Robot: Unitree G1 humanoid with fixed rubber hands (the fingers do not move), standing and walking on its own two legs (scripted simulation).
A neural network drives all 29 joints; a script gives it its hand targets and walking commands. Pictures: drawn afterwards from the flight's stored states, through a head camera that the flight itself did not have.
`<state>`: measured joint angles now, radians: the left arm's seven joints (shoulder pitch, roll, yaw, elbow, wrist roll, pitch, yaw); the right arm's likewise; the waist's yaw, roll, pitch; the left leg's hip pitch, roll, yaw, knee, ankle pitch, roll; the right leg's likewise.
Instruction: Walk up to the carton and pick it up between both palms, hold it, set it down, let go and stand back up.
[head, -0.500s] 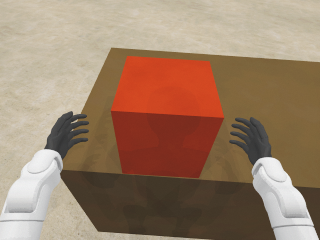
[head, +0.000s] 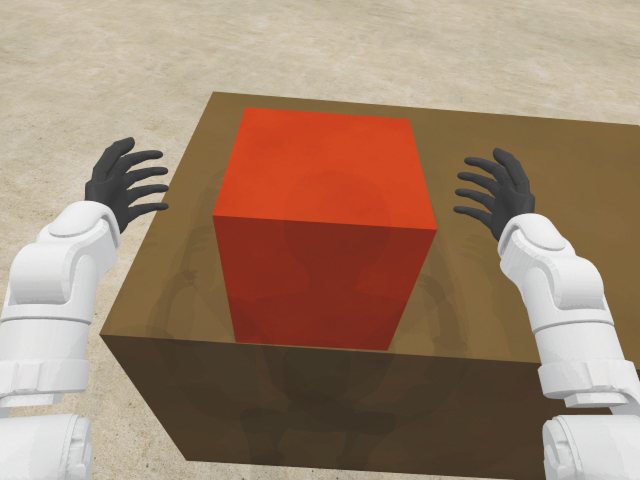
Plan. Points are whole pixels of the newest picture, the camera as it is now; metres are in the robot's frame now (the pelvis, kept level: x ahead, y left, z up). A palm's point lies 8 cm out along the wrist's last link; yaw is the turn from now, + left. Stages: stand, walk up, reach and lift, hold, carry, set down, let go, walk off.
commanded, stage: reach and lift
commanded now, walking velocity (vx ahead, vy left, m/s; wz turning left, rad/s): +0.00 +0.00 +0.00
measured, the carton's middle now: (319, 234) +0.45 -0.02 +0.06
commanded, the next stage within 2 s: none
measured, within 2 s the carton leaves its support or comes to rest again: neither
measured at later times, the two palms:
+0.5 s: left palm (120, 132) +0.45 +0.21 +0.23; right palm (520, 146) +0.42 -0.23 +0.24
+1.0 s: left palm (125, 128) +0.48 +0.22 +0.21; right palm (483, 162) +0.45 -0.22 +0.20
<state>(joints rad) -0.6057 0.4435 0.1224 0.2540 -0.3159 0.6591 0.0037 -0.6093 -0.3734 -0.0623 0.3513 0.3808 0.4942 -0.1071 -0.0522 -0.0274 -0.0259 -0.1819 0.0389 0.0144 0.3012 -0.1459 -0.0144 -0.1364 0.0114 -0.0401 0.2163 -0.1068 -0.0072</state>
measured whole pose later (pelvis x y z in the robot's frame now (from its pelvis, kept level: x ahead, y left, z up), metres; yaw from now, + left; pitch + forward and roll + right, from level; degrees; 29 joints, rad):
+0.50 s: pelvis +0.00 +0.00 +0.00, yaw +0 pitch +6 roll -1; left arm -1.01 0.51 0.01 0.69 -0.38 0.58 0.03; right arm -1.01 -0.45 0.01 0.75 0.43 0.48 -0.07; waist -0.06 -0.02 -0.10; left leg -0.30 0.05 0.02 0.33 -0.15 -0.02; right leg -0.25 0.02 -0.04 0.24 -0.10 -0.01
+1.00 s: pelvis +0.00 +0.00 +0.00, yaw +0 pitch +13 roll -1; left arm -1.20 0.52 -0.13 1.16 -0.41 0.25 -0.03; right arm -1.12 -0.36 0.03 1.05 0.38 0.32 -0.09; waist -0.09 0.00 -0.18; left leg -0.42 0.04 0.00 0.31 -0.12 -0.02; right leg -0.35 0.01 -0.05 0.19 -0.07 0.00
